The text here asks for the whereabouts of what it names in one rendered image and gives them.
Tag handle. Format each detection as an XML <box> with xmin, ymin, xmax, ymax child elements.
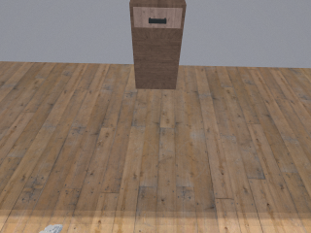
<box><xmin>149</xmin><ymin>17</ymin><xmax>167</xmax><ymax>24</ymax></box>

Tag drawer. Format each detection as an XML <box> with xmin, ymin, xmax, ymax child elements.
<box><xmin>133</xmin><ymin>7</ymin><xmax>183</xmax><ymax>28</ymax></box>

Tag cabinet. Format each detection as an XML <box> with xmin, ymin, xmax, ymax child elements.
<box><xmin>129</xmin><ymin>0</ymin><xmax>187</xmax><ymax>90</ymax></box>

